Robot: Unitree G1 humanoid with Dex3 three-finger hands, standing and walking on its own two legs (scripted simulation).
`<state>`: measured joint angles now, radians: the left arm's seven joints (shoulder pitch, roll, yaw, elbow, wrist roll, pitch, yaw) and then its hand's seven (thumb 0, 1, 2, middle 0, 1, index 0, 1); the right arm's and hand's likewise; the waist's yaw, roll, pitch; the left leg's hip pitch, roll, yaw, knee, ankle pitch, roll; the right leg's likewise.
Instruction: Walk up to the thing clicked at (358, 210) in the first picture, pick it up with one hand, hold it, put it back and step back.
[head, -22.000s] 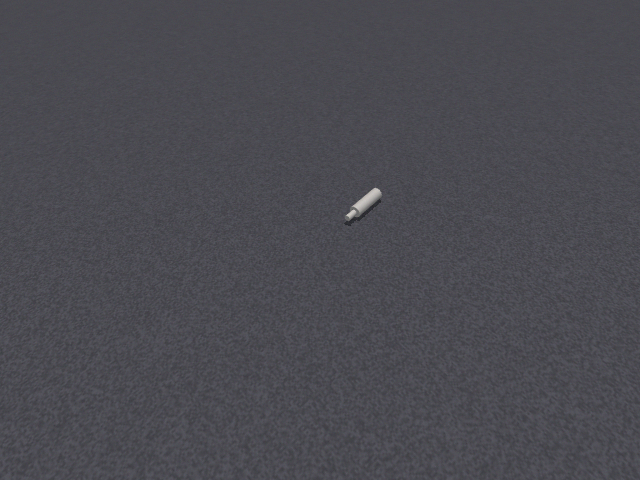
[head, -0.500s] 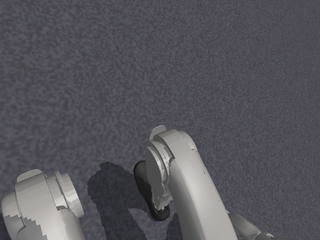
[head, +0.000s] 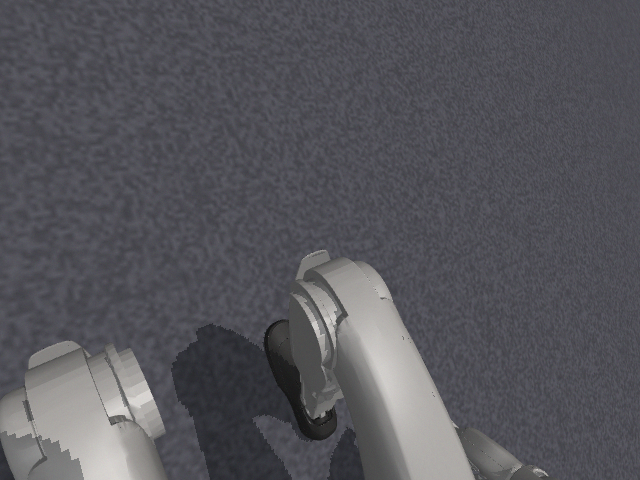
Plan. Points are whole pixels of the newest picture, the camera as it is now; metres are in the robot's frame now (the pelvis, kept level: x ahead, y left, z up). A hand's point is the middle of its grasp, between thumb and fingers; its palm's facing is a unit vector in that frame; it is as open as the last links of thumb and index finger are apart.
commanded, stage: settle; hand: left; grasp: from above
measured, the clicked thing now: out of the picture +0.44 +0.37 -0.27
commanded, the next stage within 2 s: lift in 0.94 s
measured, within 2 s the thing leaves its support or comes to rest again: leaves its support in 0.30 s
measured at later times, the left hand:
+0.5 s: hand out of the picture +0.45 +0.35 -0.20, palm faces -0.38 -0.13 -0.91, open 8.3 cm
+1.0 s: hand out of the picture +0.43 +0.35 -0.13, palm faces -0.45 -0.10 -0.89, open 8.4 cm
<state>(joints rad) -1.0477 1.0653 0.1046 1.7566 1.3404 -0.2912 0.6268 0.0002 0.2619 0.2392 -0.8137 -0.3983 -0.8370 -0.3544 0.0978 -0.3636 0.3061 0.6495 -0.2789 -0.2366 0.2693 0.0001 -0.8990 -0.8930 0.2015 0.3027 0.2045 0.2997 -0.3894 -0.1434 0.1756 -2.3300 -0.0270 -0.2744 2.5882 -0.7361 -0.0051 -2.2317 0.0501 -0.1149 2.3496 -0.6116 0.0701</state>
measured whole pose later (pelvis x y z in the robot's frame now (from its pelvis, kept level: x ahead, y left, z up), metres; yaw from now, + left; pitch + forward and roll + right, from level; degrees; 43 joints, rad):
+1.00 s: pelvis +0.00 -0.01 +0.04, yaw +6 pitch +33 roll -11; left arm -0.95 0.83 0.09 1.34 1.28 -0.27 0.27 -0.01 0.24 0.19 -0.94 -0.20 -0.95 -0.18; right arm 0.18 -0.32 0.09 0.65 -0.13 -0.05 0.19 0.00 -0.91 -0.90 0.20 0.30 0.21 0.30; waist -0.26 0.00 -0.01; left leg -2.31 -0.04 -0.17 2.41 -0.68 -0.01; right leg -2.24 -0.01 -0.04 2.26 -0.61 0.06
